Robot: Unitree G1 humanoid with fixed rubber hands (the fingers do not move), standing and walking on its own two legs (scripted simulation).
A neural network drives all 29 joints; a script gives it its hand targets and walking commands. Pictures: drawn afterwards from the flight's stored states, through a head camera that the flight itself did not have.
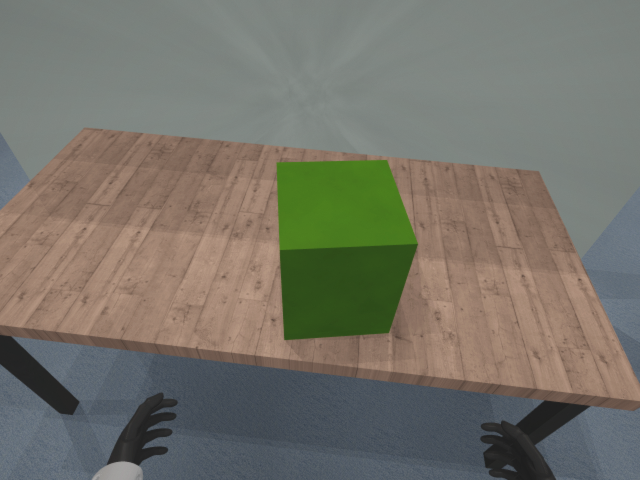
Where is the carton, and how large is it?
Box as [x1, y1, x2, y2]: [277, 160, 417, 339]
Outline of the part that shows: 386,160 277,162 279,246 284,339 388,332 417,242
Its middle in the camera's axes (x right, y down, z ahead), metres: +0.03 +0.02 +0.72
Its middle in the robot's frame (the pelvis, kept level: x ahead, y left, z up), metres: +0.54 -0.02 -0.06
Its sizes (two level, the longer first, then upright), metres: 0.210 0.200 0.250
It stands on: a table, 0.59 m high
